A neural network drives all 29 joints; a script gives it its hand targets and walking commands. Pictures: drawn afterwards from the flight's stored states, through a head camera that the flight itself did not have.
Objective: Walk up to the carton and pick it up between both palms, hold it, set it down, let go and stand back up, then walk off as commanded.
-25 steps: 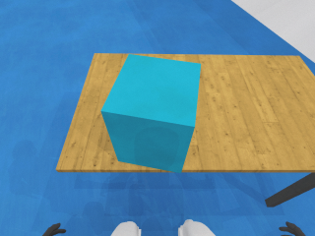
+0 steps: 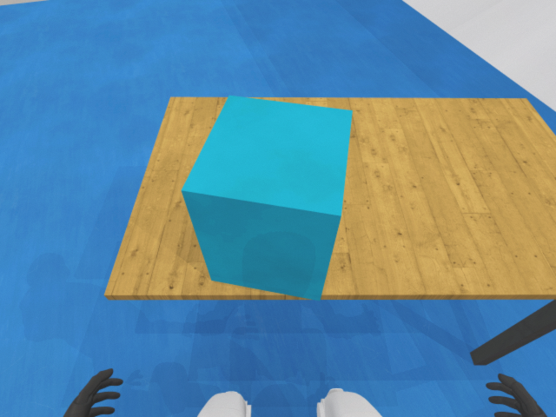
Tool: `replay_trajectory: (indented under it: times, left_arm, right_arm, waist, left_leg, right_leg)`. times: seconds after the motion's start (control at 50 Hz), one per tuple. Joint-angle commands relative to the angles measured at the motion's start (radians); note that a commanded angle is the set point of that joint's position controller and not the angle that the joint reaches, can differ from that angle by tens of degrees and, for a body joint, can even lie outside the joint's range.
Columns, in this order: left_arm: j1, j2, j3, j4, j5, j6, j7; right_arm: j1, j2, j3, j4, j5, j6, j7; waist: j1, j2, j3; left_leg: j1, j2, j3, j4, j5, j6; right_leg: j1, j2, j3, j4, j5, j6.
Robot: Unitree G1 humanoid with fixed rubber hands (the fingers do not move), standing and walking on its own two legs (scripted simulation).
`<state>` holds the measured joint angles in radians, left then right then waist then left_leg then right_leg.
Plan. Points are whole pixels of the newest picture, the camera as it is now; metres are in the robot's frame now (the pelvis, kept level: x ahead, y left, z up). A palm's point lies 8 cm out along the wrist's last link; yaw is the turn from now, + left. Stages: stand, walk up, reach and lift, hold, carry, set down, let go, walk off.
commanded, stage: walk up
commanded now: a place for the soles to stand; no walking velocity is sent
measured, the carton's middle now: (276, 202) +0.43 +0.05 +0.02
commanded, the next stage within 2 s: reach and lift in 0.44 s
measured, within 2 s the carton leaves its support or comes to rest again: neither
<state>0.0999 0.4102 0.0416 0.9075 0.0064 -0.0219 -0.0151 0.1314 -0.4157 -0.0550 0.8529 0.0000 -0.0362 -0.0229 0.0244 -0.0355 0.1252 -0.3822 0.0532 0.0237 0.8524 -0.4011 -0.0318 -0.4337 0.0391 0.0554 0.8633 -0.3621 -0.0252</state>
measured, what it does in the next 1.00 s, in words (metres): stands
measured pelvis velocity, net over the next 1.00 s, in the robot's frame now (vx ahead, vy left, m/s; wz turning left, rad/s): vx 0.00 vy -0.01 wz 0.00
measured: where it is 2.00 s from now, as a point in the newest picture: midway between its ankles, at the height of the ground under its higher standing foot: outside the picture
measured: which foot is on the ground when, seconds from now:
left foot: down 0.00-1.00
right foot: down 0.00-1.00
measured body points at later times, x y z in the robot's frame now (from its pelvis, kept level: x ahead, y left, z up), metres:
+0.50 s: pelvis +0.00 +0.00 +0.01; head +0.04 +0.00 +0.45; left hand +0.12 +0.32 -0.11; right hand +0.13 -0.33 -0.09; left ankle +0.04 +0.14 -0.70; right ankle +0.07 -0.11 -0.70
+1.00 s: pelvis +0.00 -0.01 +0.01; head +0.07 +0.02 +0.46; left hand +0.17 +0.26 -0.09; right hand +0.16 -0.28 -0.07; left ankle +0.04 +0.14 -0.70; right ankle +0.07 -0.11 -0.70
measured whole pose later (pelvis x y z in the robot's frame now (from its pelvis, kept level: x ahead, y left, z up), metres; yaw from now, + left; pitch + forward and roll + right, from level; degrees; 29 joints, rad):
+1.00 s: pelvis +0.00 -0.01 +0.01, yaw +0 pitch -1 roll +1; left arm 0.15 0.30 0.04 0.42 0.01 0.31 0.02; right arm 0.16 -0.27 -0.10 0.81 -0.02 -0.30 0.02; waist 0.02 -0.08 0.18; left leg -0.38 0.05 0.02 0.72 -0.33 -0.04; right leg -0.43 0.04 0.05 0.75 -0.30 -0.02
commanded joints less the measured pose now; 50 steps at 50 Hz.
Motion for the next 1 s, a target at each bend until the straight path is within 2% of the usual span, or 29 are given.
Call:
replay_trajectory:
  times: [0.0, 0.04, 0.1, 0.14, 0.16, 0.18, 0.2, 0.22, 0.26, 0.32, 0.34, 0.42, 0.44, 0.46, 0.48, 0.5, 0.52, 0.56, 0.58, 0.64, 0.66, 0.68, 0.7, 0.76, 0.78, 0.84, 0.86, 0.92, 0.98]
  left_arm:
    - [-0.052, 0.231, 0.038, -0.018, 0.014, -0.009, 0.01]
    - [-0.035, 0.225, 0.04, -0.012, 0.018, -0.009, 0.007]
    - [-0.034, 0.231, 0.04, -0.011, 0.013, -0.013, 0.008]
    - [-0.049, 0.227, 0.035, -0.012, 0.01, -0.015, 0.009]
    - [-0.052, 0.226, 0.036, -0.018, 0.011, -0.015, 0.011]
    - [-0.05, 0.224, 0.033, -0.013, 0.009, -0.014, 0.011]
    - [-0.051, 0.227, 0.033, -0.009, 0.013, -0.014, 0.011]
    - [-0.043, 0.221, 0.032, -0.006, 0.01, -0.015, 0.013]
    - [-0.049, 0.231, 0.033, -0.01, 0.013, -0.013, 0.012]
    - [-0.071, 0.225, 0.03, -0.019, 0.011, -0.011, 0.012]
    - [-0.063, 0.227, 0.033, -0.014, 0.014, -0.012, 0.011]
    - [-0.056, 0.216, 0.031, -0.01, 0.01, -0.009, 0.008]
    - [-0.322, 0.128, 0.008, -0.345, 0.032, 0.205, 0.053]
    - [-0.22, 0.094, 0.016, -0.351, 0.055, 0.293, 0.06]
    - [-0.232, 0.089, 0.031, -0.369, 0.068, 0.327, 0.057]
    - [-0.228, 0.085, 0.039, -0.393, 0.071, 0.361, 0.05]
    - [-0.239, 0.093, 0.044, -0.451, 0.065, 0.388, 0.045]
    - [-0.263, 0.123, 0.058, -0.519, 0.071, 0.414, 0.041]
    - [-0.241, 0.119, 0.061, -0.542, 0.072, 0.423, 0.043]
    - [-0.121, 0.097, 0.079, -0.563, 0.091, 0.422, 0.044]
    - [-0.089, 0.088, 0.08, -0.555, 0.091, 0.42, 0.04]
    - [-0.064, 0.078, 0.085, -0.566, 0.095, 0.418, 0.043]
    - [-0.045, 0.074, 0.102, -0.568, 0.091, 0.414, 0.045]
    - [-0.024, 0.06, 0.121, -0.591, 0.082, 0.401, 0.046]
    - [-0.017, 0.05, 0.123, -0.609, 0.077, 0.388, 0.049]
    - [-0.014, 0.033, 0.112, -0.633, 0.042, 0.348, 0.048]
    - [-0.026, 0.039, 0.11, -0.656, 0.035, 0.33, 0.051]
    - [-0.024, 0.049, 0.121, -0.684, 0.012, 0.275, 0.059]
    - [-0.011, 0.056, 0.116, -0.704, -0.016, 0.228, 0.062]
  right_arm:
    - [-0.016, -0.223, -0.037, 0.02, -0.022, -0.004, 0.01]
    - [-0.021, -0.232, -0.039, 0.01, -0.022, -0.006, 0.011]
    - [-0.033, -0.217, -0.035, 0.019, -0.017, -0.008, 0.011]
    - [-0.027, -0.206, -0.029, 0.025, -0.014, -0.005, 0.011]
    - [-0.031, -0.21, -0.028, 0.019, -0.011, -0.002, 0.01]
    - [-0.035, -0.212, -0.028, 0.023, -0.011, -0.004, 0.01]
    - [-0.022, -0.216, -0.03, 0.025, -0.009, -0.001, 0.009]
    - [-0.042, -0.21, -0.026, 0.023, -0.01, 0.0, 0.009]
    - [-0.029, -0.205, -0.027, 0.028, -0.01, 0.002, 0.008]
    - [-0.029, -0.201, -0.027, 0.034, -0.015, 0.002, 0.01]
    - [-0.024, -0.203, -0.026, 0.037, -0.013, 0.003, 0.013]
    - [-0.036, -0.214, -0.028, 0.027, -0.013, 0.0, 0.015]
    - [-0.27, -0.068, -0.174, 0.147, -0.168, -0.223, 0.05]
    - [-0.184, -0.133, -0.171, 0.155, -0.178, -0.235, 0.082]
    - [-0.177, -0.141, -0.165, 0.146, -0.168, -0.246, 0.082]
    - [-0.147, -0.136, -0.16, 0.146, -0.149, -0.254, 0.076]
    - [-0.144, -0.133, -0.166, 0.116, -0.122, -0.257, 0.069]
    - [-0.113, -0.11, -0.149, 0.086, -0.088, -0.258, 0.046]
    - [-0.102, -0.113, -0.158, 0.058, -0.071, -0.262, 0.044]
    - [-0.039, -0.112, -0.169, -0.017, -0.055, -0.253, 0.041]
    - [-0.027, -0.115, -0.165, -0.03, -0.05, -0.261, 0.041]
    - [-0.014, -0.107, -0.155, -0.047, -0.039, -0.266, 0.038]
    - [-0.021, -0.101, -0.15, -0.074, -0.035, -0.266, 0.034]
    - [-0.007, -0.083, -0.133, -0.121, -0.023, -0.273, 0.024]
    - [-0.001, -0.064, -0.118, -0.129, -0.018, -0.279, 0.024]
    - [0.023, -0.011, -0.103, -0.17, -0.015, -0.296, 0.017]
    - [0.021, 0.002, -0.101, -0.181, -0.009, -0.302, 0.017]
    - [0.063, 0.056, -0.102, -0.226, -0.021, -0.322, 0.014]
    - [0.087, 0.09, -0.104, -0.233, -0.024, -0.33, 0.013]
  waist:
    - [-0.04, 0.042, -0.089]
    - [-0.03, 0.026, -0.116]
    - [-0.021, 0.033, -0.168]
    - [-0.03, 0.049, -0.195]
    - [-0.028, 0.03, -0.199]
    - [-0.033, 0.041, -0.196]
    - [-0.032, 0.011, -0.202]
    - [-0.027, 0.034, -0.198]
    - [-0.033, -0.006, -0.191]
    - [-0.038, 0.001, -0.175]
    - [-0.035, 0.022, -0.185]
    - [-0.023, 0.034, -0.187]
    - [-0.05, 0.084, -0.102]
    - [-0.078, 0.104, -0.075]
    - [-0.081, 0.057, -0.069]
    - [-0.078, -0.016, -0.076]
    - [-0.074, -0.069, -0.083]
    - [-0.073, -0.096, -0.091]
    - [-0.074, -0.086, -0.137]
    - [-0.051, -0.003, -0.228]
    - [-0.051, -0.025, -0.229]
    - [-0.04, 0.005, -0.25]
    - [-0.02, -0.007, -0.264]
    - [-0.024, -0.005, -0.322]
    - [-0.01, 0.012, -0.337]
    - [-0.028, -0.01, -0.354]
    - [-0.021, 0.016, -0.384]
    - [-0.033, -0.001, -0.374]
    - [-0.038, 0.021, -0.363]
  left_leg:
    - [0.08, 0.045, -0.105, -0.266, -0.141, 0.108]
    - [0.061, 0.059, -0.122, -0.271, -0.132, 0.113]
    - [0.088, 0.048, -0.087, -0.233, -0.007, 0.101]
    - [0.102, 0.048, -0.079, -0.233, 0.034, 0.092]
    - [0.112, 0.055, -0.088, -0.235, 0.037, 0.099]
    - [0.116, 0.061, -0.094, -0.233, 0.056, 0.095]
    - [0.124, 0.054, -0.081, -0.222, 0.073, 0.091]
    - [0.121, 0.058, -0.088, -0.228, 0.068, 0.096]
    - [0.127, 0.051, -0.076, -0.218, 0.061, 0.091]
    - [0.113, 0.049, -0.08, -0.238, 0.007, 0.097]
    - [0.128, 0.049, -0.078, -0.246, -0.002, 0.095]
    - [0.109, 0.06, -0.1, -0.268, 0.018, 0.1]
    - [-0.097, -0.008, 0.044, -0.206, -0.211, 0.013]
    - [-0.143, 0.014, 0.047, -0.186, -0.237, 0.033]
    - [-0.134, 0.016, 0.058, -0.16, -0.22, 0.044]
    - [-0.023, -0.003, 0.056, -0.096, -0.147, 0.043]
    - [0.104, -0.032, 0.047, -0.046, -0.069, 0.024]
    - [0.195, -0.031, 0.015, -0.051, -0.012, 0.021]
    - [0.204, -0.027, 0.019, -0.074, 0.015, 0.026]
    - [0.175, -0.026, 0.041, -0.17, 0.135, 0.017]
    - [0.165, -0.025, 0.039, -0.178, 0.172, 0.018]
    - [0.172, -0.035, 0.033, -0.183, 0.201, 0.014]
    - [0.167, -0.039, 0.036, -0.194, 0.215, 0.017]
    - [0.166, -0.058, 0.044, -0.22, 0.272, 0.014]
    - [0.156, -0.063, 0.047, -0.226, 0.269, 0.013]
    - [0.147, -0.069, 0.058, -0.258, 0.254, 0.02]
    - [0.142, -0.07, 0.063, -0.266, 0.245, 0.019]
    - [0.13, -0.072, 0.075, -0.294, 0.207, 0.025]
    - [0.152, -0.074, 0.081, -0.33, 0.194, 0.027]
  right_leg:
    - [-0.09, -0.118, 0.219, -0.369, -0.238, -0.047]
    - [-0.024, -0.101, 0.185, -0.351, -0.156, -0.039]
    - [0.018, -0.121, 0.206, -0.341, -0.051, -0.05]
    - [0.038, -0.124, 0.214, -0.335, -0.02, -0.055]
    - [0.027, -0.127, 0.21, -0.334, -0.012, -0.057]
    - [0.028, -0.123, 0.199, -0.329, 0.019, -0.05]
    - [0.035, -0.124, 0.204, -0.325, 0.036, -0.055]
    - [0.029, -0.125, 0.206, -0.332, 0.029, -0.056]
    - [0.011, -0.138, 0.228, -0.35, 0.015, -0.061]
    - [-0.002, -0.139, 0.239, -0.366, -0.049, -0.056]
    - [-0.006, -0.143, 0.244, -0.373, -0.075, -0.06]
    - [0.02, -0.117, 0.194, -0.337, -0.034, -0.045]
    - [0.024, -0.04, -0.122, -0.145, -0.22, -0.022]
    - [0.061, -0.025, -0.105, -0.091, -0.203, -0.035]
    - [0.041, -0.034, -0.106, -0.107, -0.209, -0.042]
    - [-0.042, -0.06, -0.09, -0.161, -0.201, -0.058]
    - [-0.162, -0.087, -0.069, -0.228, -0.204, -0.071]
    - [-0.221, -0.096, -0.064, -0.249, -0.126, -0.047]
    - [-0.17, -0.082, -0.074, -0.245, -0.047, -0.041]
    - [0.095, -0.03, -0.097, -0.22, 0.236, 0.0]
    - [0.141, -0.025, -0.097, -0.222, 0.291, 0.007]
    - [0.166, -0.025, -0.092, -0.224, 0.315, 0.007]
    - [0.192, -0.024, -0.081, -0.237, 0.346, 0.01]
    - [0.262, -0.023, -0.077, -0.25, 0.419, 0.018]
    - [0.28, -0.029, -0.067, -0.253, 0.421, 0.016]
    - [0.314, -0.038, -0.061, -0.276, 0.424, 0.022]
    - [0.325, -0.042, -0.052, -0.28, 0.408, 0.02]
    - [0.338, -0.058, -0.036, -0.307, 0.34, 0.029]
    - [0.333, -0.058, -0.034, -0.338, 0.279, 0.023]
